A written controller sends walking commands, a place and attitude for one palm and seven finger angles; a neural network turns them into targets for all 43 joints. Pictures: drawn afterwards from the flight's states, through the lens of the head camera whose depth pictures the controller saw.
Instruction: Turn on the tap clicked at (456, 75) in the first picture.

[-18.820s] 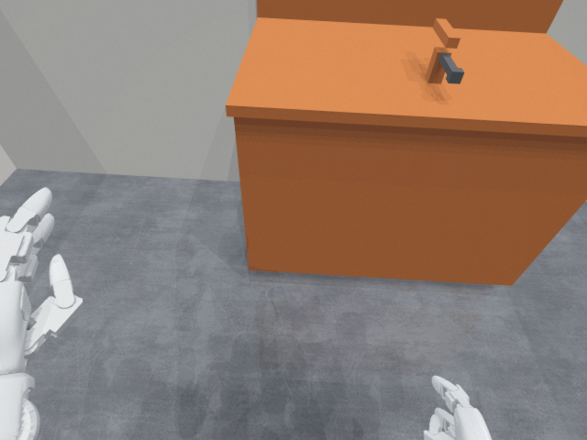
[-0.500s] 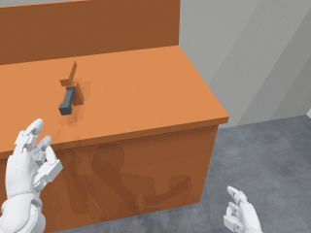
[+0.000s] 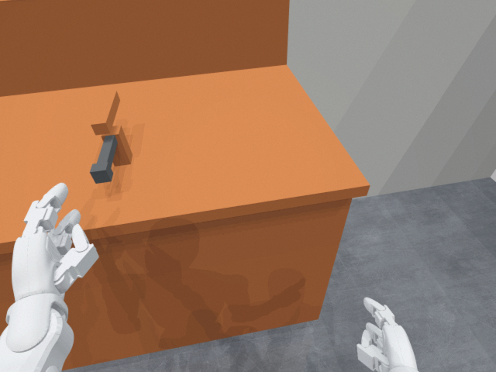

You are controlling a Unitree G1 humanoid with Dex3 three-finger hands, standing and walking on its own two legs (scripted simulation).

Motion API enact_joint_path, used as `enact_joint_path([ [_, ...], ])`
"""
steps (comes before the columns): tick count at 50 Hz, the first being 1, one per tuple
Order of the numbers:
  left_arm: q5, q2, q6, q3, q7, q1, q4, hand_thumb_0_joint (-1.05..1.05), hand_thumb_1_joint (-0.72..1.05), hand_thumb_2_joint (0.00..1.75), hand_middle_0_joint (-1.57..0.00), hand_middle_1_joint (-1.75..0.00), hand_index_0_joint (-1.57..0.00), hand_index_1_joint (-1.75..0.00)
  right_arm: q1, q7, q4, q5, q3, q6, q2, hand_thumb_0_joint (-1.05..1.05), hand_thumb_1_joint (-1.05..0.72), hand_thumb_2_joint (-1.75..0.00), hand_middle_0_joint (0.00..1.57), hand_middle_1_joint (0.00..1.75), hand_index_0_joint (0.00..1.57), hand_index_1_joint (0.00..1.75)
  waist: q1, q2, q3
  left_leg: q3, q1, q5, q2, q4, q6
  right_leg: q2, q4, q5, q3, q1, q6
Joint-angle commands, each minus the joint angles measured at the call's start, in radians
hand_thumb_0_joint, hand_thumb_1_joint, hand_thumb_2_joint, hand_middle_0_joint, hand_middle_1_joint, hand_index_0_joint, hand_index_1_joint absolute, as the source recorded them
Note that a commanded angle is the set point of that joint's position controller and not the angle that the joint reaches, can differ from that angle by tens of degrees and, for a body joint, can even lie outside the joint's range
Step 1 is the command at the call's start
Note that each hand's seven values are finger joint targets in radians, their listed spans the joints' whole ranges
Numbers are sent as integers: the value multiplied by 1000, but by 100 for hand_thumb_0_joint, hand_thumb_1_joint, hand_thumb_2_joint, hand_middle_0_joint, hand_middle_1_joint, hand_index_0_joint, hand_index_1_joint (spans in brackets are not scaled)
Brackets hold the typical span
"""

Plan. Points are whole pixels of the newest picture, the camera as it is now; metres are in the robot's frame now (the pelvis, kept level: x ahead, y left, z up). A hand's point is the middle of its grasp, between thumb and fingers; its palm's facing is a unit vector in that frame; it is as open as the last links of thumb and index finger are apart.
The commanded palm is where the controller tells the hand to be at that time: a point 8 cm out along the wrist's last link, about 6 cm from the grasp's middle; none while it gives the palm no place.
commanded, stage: reach beside the lever's end, fingers flat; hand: left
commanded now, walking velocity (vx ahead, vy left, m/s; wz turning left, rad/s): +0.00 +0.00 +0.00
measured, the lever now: (101, 172) +0.39 +0.34 +0.13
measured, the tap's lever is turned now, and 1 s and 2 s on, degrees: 0 0 0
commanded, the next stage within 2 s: push the lever round in 1.88 s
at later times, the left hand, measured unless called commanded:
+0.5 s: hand (86, 236) +0.24 +0.28 +0.14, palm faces +0.54 -0.84 -0.10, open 7.5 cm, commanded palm +0.20 +0.32 +0.15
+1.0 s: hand (84, 220) +0.27 +0.31 +0.13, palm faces +0.56 -0.83 -0.09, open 7.7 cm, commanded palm +0.23 +0.35 +0.13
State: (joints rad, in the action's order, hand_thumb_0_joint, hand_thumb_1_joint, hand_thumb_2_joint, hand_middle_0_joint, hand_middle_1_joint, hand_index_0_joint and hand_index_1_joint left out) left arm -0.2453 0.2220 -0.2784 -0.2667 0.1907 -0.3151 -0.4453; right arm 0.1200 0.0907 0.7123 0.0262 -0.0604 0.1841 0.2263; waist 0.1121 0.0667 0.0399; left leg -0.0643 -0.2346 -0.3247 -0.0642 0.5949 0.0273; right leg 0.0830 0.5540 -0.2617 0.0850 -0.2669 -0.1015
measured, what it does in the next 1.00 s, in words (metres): stands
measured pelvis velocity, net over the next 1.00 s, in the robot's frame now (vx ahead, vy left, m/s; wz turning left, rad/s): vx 0.00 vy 0.01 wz -0.02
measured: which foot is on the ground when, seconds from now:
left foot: down 0.00-1.00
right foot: down 0.00-1.00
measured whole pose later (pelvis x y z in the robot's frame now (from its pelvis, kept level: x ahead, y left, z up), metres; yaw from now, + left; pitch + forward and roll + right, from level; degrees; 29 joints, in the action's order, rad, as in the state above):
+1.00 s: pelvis +0.00 +0.01 +0.00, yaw -1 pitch +2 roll +0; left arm -0.24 0.31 -0.13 -0.42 0.12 -0.01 0.04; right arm 0.17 0.12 0.72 0.04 -0.03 0.17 0.25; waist 0.07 0.05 0.05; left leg -0.04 -0.32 -0.33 -0.06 0.62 0.04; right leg 0.08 0.59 -0.26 0.07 -0.36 -0.10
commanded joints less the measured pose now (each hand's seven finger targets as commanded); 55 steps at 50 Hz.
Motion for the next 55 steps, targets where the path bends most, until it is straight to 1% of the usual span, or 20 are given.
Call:
enact_joint_path([
  [1,1,190,71,-142,-2,143,-177,0,90,90,-20,-30,-20,-30,-161,12,-171,3,43,56,95,0,-90,-90,20,30,20,30,0,-53,124,-16,-86,162,38,-92,-6,-114,-100,143,-129,148,95],
  [4,8,187,86,-137,-5,145,-195,0,90,90,-20,-30,-20,-30,-149,6,-179,3,43,60,99,0,-90,-90,20,30,20,30,0,14,139,-8,-50,227,35,-89,-13,-101,-73,212,-105,135,82],
  [8,-3,169,118,-124,-21,140,-165,0,90,90,-20,-29,-20,-29,-122,9,-179,0,49,63,105,0,-90,-90,20,30,20,30,-16,-67,119,-9,-61,219,35,-87,-15,-88,-67,191,-92,106,83],
  [9,-3,196,116,-155,-17,147,-150,0,90,90,-20,-29,-20,-29,-124,10,-177,5,49,64,108,0,-90,-90,20,30,20,30,-12,-39,102,-10,-64,214,37,-88,-16,-87,-72,177,-96,98,78],
  [10,0,178,118,-133,-19,170,-154,0,90,90,-19,-29,-19,-29,-127,13,-175,5,48,61,101,0,-90,-90,20,30,20,30,-15,-24,99,-10,-64,206,34,-94,-17,-88,-75,155,-96,99,75],
  [14,4,215,118,-169,-10,216,-105,0,90,90,-19,-28,-19,-28,-128,21,-168,6,52,60,108,0,-90,-90,20,30,20,30,-20,-38,93,-10,-82,163,35,-91,-12,-93,-92,99,-110,85,79],
  [16,5,188,130,-131,-16,249,-115,0,90,90,-19,-27,-19,-27,-130,23,-170,4,53,62,104,0,-90,-90,20,30,20,30,-24,-6,115,-7,-73,164,32,-88,-13,-96,-87,98,-112,88,78],
  [19,2,227,137,-174,-18,259,-52,0,90,90,-19,-26,-19,-26,-120,25,-161,8,53,63,111,0,-90,-90,20,30,20,30,-23,-39,113,-11,-94,146,34,-88,-11,-96,-92,87,-121,92,80],
  [24,1,249,143,-202,-21,308,7,0,90,90,-18,-25,-18,-25,-122,32,-154,8,57,57,111,0,-90,-90,20,30,20,30,-23,-32,131,-9,-101,151,35,-87,-12,-99,-90,95,-127,102,80],
  [26,3,233,149,-174,-28,346,4,0,90,90,-18,-25,-18,-25,-121,33,-156,8,56,56,107,0,-90,-90,20,30,20,30,-30,-9,141,-7,-95,160,33,-88,-14,-97,-83,100,-121,102,78],
  [28,-5,261,148,-223,-31,300,63,0,90,90,-18,-24,-18,-24,-108,33,-154,7,60,53,111,0,-90,-90,20,30,20,30,-19,-50,141,-7,-123,154,35,-85,-11,-101,-84,116,-134,117,85],
  [31,-4,274,158,-223,-42,370,87,0,90,90,-18,-23,-18,-23,-111,36,-153,11,61,48,112,0,-90,-90,20,30,20,30,-31,-46,139,-5,-127,144,37,-82,-8,-102,-87,102,-139,106,86],
  [35,5,284,186,-214,-48,444,106,0,90,90,-17,-22,-17,-22,-107,38,-150,13,62,52,114,0,-90,-90,20,30,20,30,-36,22,149,-3,-114,137,34,-82,-9,-99,-81,73,-136,90,76],
  [36,5,287,193,-214,-49,449,119,0,90,90,-17,-22,-17,-22,-99,39,-151,11,63,55,118,0,-90,-90,20,30,20,30,-39,-11,150,-7,-119,134,35,-80,-8,-96,-78,74,-134,87,78],
  [41,5,298,211,-219,-65,480,199,0,90,90,-17,-21,-17,-21,-84,44,-144,13,65,57,125,0,-90,-90,20,30,20,30,-47,-40,150,-3,-140,127,34,-72,-5,-97,-75,81,-139,84,82],
  [43,4,320,207,-244,-68,477,231,0,90,90,-17,-20,-17,-20,-80,44,-146,12,68,52,129,0,-90,-90,20,30,20,30,-37,-50,157,-5,-150,128,34,-76,-6,-96,-73,77,-134,89,80],
  [45,10,330,215,-241,-67,525,218,0,90,90,-17,-20,-17,-20,-82,43,-150,13,68,48,125,0,-90,-90,20,30,20,30,-37,-4,185,-3,-137,147,34,-72,-7,-99,-66,100,-139,97,78],
  [50,13,373,233,-276,-73,578,330,0,90,90,-16,-18,-16,-18,-65,43,-141,15,69,37,132,0,-90,-90,20,30,20,30,-50,-51,162,-4,-179,118,36,-64,-2,-101,-69,73,-149,85,83],
  [52,15,383,242,-282,-80,604,354,0,90,90,-16,-18,-16,-18,-61,44,-141,13,73,36,135,0,-90,-90,20,30,20,30,-51,-9,181,1,-180,118,35,-51,-2,-106,-65,81,-163,82,83],
  [55,22,421,264,-294,-94,664,387,0,90,90,-16,-17,-16,-17,-46,43,-139,13,75,31,140,0,-90,-90,20,30,20,30,-58,-4,218,-3,-188,127,37,-40,-2,-109,-52,104,-169,92,83],
])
